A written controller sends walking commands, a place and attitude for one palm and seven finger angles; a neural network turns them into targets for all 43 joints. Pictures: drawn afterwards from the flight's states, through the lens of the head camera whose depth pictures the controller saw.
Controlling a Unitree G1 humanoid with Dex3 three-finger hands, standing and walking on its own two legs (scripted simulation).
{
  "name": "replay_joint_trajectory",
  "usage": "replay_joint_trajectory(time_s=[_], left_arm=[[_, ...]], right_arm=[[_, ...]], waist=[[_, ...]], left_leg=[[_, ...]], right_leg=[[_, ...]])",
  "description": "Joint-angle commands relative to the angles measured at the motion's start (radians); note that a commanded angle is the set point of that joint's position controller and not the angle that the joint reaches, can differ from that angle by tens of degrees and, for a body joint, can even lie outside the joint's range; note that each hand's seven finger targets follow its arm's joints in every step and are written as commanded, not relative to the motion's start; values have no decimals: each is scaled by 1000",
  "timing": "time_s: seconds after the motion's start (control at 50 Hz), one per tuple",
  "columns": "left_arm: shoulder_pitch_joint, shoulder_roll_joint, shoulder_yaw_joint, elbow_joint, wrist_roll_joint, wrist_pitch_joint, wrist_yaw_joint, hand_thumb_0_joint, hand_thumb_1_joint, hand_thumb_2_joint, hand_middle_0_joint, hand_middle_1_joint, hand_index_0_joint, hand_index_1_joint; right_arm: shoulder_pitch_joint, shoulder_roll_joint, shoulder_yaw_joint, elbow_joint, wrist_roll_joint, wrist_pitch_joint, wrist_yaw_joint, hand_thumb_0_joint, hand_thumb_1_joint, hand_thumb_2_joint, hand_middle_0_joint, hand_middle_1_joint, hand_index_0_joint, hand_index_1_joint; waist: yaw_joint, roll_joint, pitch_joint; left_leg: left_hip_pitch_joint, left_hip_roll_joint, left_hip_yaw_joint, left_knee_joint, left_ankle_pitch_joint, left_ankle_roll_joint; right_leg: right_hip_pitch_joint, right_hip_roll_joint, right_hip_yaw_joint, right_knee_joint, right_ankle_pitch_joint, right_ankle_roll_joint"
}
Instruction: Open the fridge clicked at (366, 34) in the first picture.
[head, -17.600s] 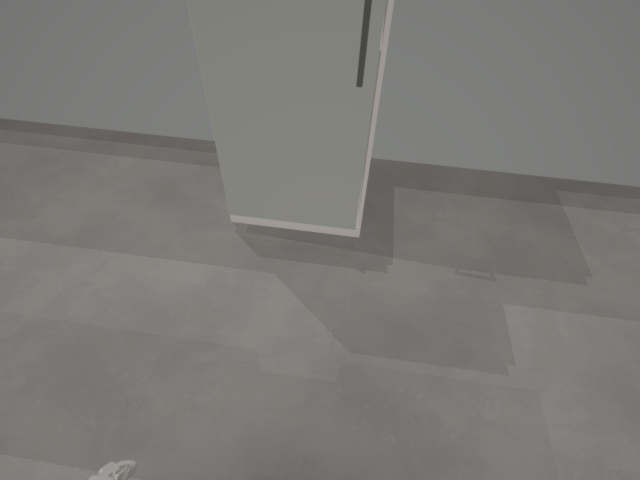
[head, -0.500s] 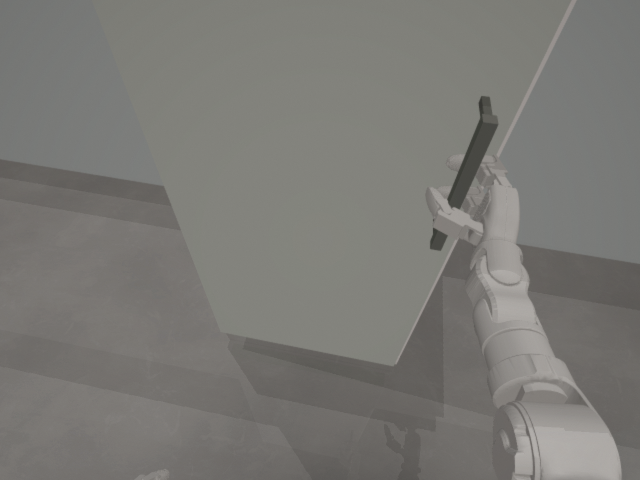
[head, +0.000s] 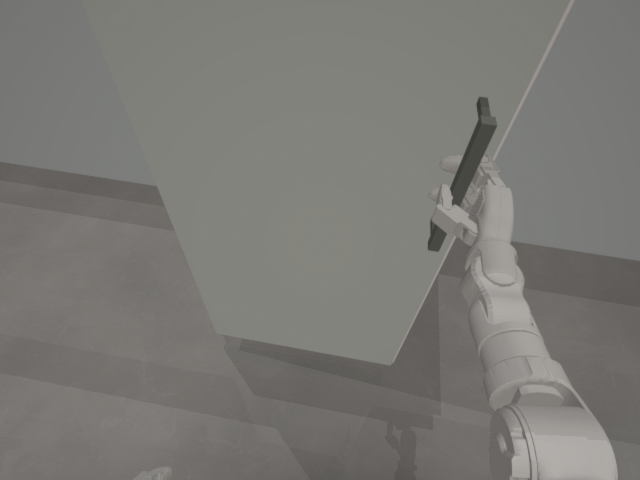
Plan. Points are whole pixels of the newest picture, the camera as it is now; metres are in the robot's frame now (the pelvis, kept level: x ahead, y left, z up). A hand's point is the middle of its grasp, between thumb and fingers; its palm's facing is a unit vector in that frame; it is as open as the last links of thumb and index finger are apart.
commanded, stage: grip the handle and tug to test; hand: right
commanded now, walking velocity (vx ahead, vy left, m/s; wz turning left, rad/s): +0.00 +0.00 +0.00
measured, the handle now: (455, 184) +0.50 -0.12 +0.11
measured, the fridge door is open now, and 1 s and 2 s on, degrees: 0 5 27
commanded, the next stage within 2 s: pull the door a little, standing still in 0.34 s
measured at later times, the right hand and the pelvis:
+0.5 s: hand (441, 213) +0.44 -0.09 +0.11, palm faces +0.03 +1.00 +0.00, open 6.0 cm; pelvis +0.03 +0.00 +0.01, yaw +1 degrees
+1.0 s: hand (440, 234) +0.40 -0.09 +0.12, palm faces -0.02 +1.00 +0.01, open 6.1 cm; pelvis +0.09 +0.00 +0.03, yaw +5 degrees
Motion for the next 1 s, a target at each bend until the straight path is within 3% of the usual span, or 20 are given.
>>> replay_joint_trajectory(time_s=[0.0,0.08,0.1,0.12,0.16,0.22,0.34,0.38,0.42,0.48,0.5,0.56,0.62,0.68,0.76,0.84,0.88,0.92,0.94,0.98], left_arm=[[39,131,43,-106,-1,-27,11,0,900,900,-200,-300,-200,-300],[39,129,48,-120,-2,-29,5,0,900,900,-200,-300,-200,-300],[34,127,48,-125,-2,-33,2,0,900,900,-200,-300,-200,-300],[38,130,50,-125,0,-33,2,0,900,900,-200,-300,-200,-300],[30,128,47,-136,-2,-29,0,0,900,900,-200,-300,-200,-300],[19,129,48,-152,-4,-28,-2,0,900,900,-200,-300,-200,-300],[-6,118,47,-181,-8,-18,-5,0,900,900,-200,-300,-200,-300],[-4,118,47,-185,-9,-15,-3,0,900,900,-200,-300,-200,-300],[-15,116,47,-190,-9,-13,-4,0,900,900,-200,-300,-200,-300],[-2,123,47,-155,-8,4,12,0,900,900,-200,-300,-200,-300],[-2,120,48,-149,-5,6,14,0,900,900,-200,-300,-200,-300],[-7,110,49,-157,-2,6,11,0,900,900,-200,-300,-200,-300],[-9,105,48,-170,1,8,8,0,900,900,-200,-300,-200,-300],[-33,104,45,-194,-1,8,7,0,900,900,-200,-300,-200,-300],[-82,90,36,-226,-8,1,-2,0,900,900,-200,-300,-200,-300],[-99,79,31,-271,-7,5,-8,0,900,900,-200,-300,-200,-300],[-113,75,29,-294,-8,9,-9,0,900,900,-200,-300,-200,-300],[-148,65,25,-313,-13,7,-11,0,900,900,-200,-300,-200,-300],[-167,59,21,-322,-14,3,-12,0,900,900,-200,-300,-200,-300],[-204,58,19,-340,-19,-7,-16,0,900,900,-200,-300,-200,-300]], right_arm=[[-359,-114,0,-218,-6,-62,19,0,-900,-900,450,1400,450,1400],[-333,-78,33,-265,-8,-58,19,0,-900,-900,450,1400,450,1400],[-306,-70,33,-290,-3,-58,19,0,-900,-900,450,1400,450,1400],[-254,-92,4,-293,0,-54,17,0,-900,-900,450,1400,450,1400],[-230,-73,33,-330,-1,-48,20,0,-900,-900,450,1400,450,1400],[-138,-87,15,-367,5,-32,25,0,-900,-900,450,1400,450,1400],[5,-69,31,-523,13,6,35,0,-900,-900,450,1400,450,1400],[10,-57,51,-552,15,23,34,0,-900,-900,450,1400,450,1400],[56,-62,39,-587,18,39,31,0,-900,-900,450,1400,450,1400],[-136,-88,42,-536,1,59,12,0,-900,-900,450,1400,450,1400],[-162,-90,30,-534,-1,58,6,0,-900,-900,450,1400,450,1400],[-55,-53,49,-558,-2,64,9,0,-900,-900,450,1400,450,1400],[7,-41,67,-628,3,68,16,0,-900,-900,450,1400,450,1400],[116,-21,87,-642,10,70,23,0,-900,-900,450,1400,450,1400],[236,9,116,-752,17,54,29,0,-900,-900,450,1400,450,1400],[434,-5,116,-937,26,78,45,0,-900,-900,450,1400,450,1400],[546,-3,131,-1036,29,101,49,0,-900,-900,450,1400,450,1400],[667,14,152,-1159,35,116,50,0,-900,-900,450,1400,450,1400],[714,34,177,-1218,37,119,47,0,-900,-900,450,1400,450,1400],[838,41,208,-1327,31,113,32,0,-900,-900,450,1400,450,1400]], waist=[[7,77,-311],[1,60,-322],[-7,44,-343],[-19,76,-358],[-17,83,-344],[-38,102,-329],[-64,74,-349],[-54,105,-325],[-65,92,-328],[-10,91,-245],[-13,79,-265],[-39,31,-332],[-55,56,-392],[-64,138,-345],[-86,69,-280],[-121,54,-340],[-130,87,-343],[-136,79,-303],[-131,92,-255],[-127,48,-149]], left_leg=[[55,13,-32,-93,568,-45],[44,6,-23,-90,549,-39],[50,8,-25,-89,572,-40],[73,8,-22,-85,599,-40],[93,10,-22,-83,627,-42],[129,13,-25,-85,677,-47],[205,27,-29,-79,827,-55],[209,26,-26,-86,840,-59],[223,29,-26,-85,860,-58],[148,20,-25,-109,764,-54],[143,20,-23,-104,758,-50],[169,29,-23,-89,830,-49],[217,36,-20,-77,913,-54],[243,30,-10,-94,846,-50],[239,29,-9,-117,773,-40],[360,60,-26,-99,1046,-62],[411,67,-22,-106,1094,-66],[396,57,-10,-121,1001,-57],[367,48,1,-139,919,-49],[298,33,18,-177,694,-27]], right_leg=[[272,35,18,-30,296,-33],[312,31,21,-29,319,-33],[327,33,20,-26,337,-33],[325,32,20,-26,355,-32],[312,33,16,-33,362,-33],[299,34,9,-39,371,-33],[331,35,-5,-45,466,-31],[336,30,-2,-48,482,-33],[339,30,-3,-52,496,-30],[337,26,2,-52,449,-31],[344,26,8,-52,460,-29],[398,25,9,-40,571,-25],[429,21,13,-36,662,-25],[392,19,13,-66,582,-26],[401,17,4,-93,547,-25],[422,17,-13,-82,713,-27],[417,15,-17,-93,720,-25],[433,8,-11,-123,692,-23],[440,5,-7,-138,656,-22],[436,-4,1,-169,555,-16]])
